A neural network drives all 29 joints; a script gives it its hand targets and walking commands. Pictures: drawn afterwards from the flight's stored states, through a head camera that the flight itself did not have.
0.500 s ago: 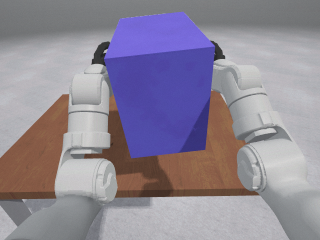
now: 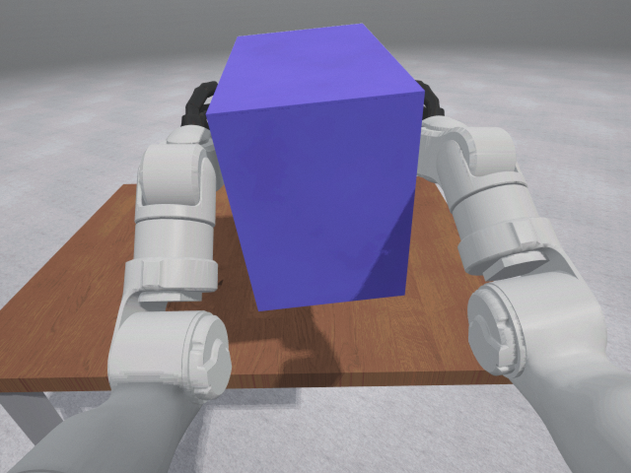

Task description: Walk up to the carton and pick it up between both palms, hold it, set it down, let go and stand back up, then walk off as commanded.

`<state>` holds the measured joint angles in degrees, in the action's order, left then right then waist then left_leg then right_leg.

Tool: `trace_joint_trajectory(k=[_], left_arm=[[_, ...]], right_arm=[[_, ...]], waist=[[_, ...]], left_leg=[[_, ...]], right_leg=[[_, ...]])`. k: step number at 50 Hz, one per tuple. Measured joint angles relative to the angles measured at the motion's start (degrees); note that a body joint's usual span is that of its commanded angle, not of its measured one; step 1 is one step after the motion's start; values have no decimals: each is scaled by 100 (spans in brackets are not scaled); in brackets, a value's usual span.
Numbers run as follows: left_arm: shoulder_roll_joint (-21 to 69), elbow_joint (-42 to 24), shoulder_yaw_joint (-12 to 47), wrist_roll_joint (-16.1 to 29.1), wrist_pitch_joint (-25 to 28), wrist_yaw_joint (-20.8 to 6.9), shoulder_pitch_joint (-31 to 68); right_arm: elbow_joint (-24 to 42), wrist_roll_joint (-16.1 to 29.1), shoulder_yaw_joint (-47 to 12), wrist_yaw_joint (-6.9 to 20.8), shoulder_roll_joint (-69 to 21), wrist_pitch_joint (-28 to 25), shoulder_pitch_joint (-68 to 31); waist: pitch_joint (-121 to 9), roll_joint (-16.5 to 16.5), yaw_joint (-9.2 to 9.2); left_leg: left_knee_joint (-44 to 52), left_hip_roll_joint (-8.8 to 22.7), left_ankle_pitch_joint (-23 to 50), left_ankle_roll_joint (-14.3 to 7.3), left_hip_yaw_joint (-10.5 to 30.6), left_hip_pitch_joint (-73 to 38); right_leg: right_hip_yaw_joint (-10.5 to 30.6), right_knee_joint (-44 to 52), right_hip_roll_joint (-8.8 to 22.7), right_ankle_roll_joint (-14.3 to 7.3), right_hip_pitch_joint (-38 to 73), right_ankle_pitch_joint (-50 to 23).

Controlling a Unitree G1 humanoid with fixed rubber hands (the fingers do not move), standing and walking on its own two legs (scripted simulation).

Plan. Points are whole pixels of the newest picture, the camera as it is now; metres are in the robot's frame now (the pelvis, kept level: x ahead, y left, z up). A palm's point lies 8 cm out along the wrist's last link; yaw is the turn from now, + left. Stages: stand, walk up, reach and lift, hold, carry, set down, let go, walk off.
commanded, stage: hold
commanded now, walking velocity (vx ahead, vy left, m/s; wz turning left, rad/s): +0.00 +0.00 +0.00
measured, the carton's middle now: (314, 155) +0.39 +0.02 +0.30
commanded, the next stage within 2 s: set down in 0.26 s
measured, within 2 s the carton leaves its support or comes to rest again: neither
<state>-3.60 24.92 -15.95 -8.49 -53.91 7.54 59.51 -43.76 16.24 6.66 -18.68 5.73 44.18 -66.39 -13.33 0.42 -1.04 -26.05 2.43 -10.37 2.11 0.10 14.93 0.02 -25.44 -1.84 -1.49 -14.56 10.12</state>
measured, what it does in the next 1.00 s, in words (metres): stands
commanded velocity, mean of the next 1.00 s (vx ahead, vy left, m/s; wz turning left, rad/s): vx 0.00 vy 0.00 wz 0.00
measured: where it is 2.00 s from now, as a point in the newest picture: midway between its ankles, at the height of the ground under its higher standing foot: outside the picture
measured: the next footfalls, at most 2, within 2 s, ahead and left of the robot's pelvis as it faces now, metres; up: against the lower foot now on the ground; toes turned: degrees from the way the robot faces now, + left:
none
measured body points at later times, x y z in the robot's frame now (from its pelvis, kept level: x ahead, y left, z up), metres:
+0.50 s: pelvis -0.01 +0.00 +0.00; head -0.09 +0.00 +0.44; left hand +0.38 +0.15 +0.33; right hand +0.39 -0.11 +0.32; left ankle +0.04 +0.14 -0.74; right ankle +0.04 -0.10 -0.74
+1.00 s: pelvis +0.00 -0.01 +0.00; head -0.05 -0.01 +0.45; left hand +0.42 +0.13 +0.29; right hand +0.43 -0.13 +0.24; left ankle +0.04 +0.14 -0.74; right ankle +0.04 -0.10 -0.74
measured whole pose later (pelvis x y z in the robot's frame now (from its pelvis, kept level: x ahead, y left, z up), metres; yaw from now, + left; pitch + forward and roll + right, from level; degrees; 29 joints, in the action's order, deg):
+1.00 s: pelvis +0.00 -0.01 +0.00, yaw +0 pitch -1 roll +0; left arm -2.3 34.4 -19.4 -8.6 -39.6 9.9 61.9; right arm -55.4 16.5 0.2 -14.1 5.8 22.8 -62.6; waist -7.3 0.5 -1.0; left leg -25.6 3.4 -10.1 2.6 0.1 14.9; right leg 0.0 -24.7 -2.8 -1.5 -14.6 9.7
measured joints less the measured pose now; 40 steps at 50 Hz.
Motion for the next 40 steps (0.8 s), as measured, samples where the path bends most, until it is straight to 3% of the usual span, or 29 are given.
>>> trace_joint_trajectory(k=[19, 25, 32, 40], left_arm=[[-1, 18, -156, 0, 48, -30, 23], [-5, 291, -254, 0, 688, -15, 111], [6, 862, -344, -11, 1222, 85, 243], [58, 950, -344, -11, 1429, 187, 242]], right_arm=[[-102, 22, -164, 2, 11, -58, -66], [-463, 21, -127, 76, 11, -742, -194], [-1429, 22, 20, 301, 2, -1596, -367], [-1517, 22, -265, 427, -5, -2034, -105]], waist=[[80, 1, 0], [195, 1, 0], [293, 1, 0], [549, 1, 0]], left_leg=[[-1, 1, 30, -8, 0, 1], [-1, 1, 43, -8, 0, 1], [22, 1, 46, -8, 1, 0], [40, 21, 44, -7, 1, -2]], right_leg=[[0, 0, -2, 0, -1, -27], [0, 0, -2, 0, 0, -41], [0, 20, -2, 0, -1, -41], [0, 41, -22, 0, 0, -41]])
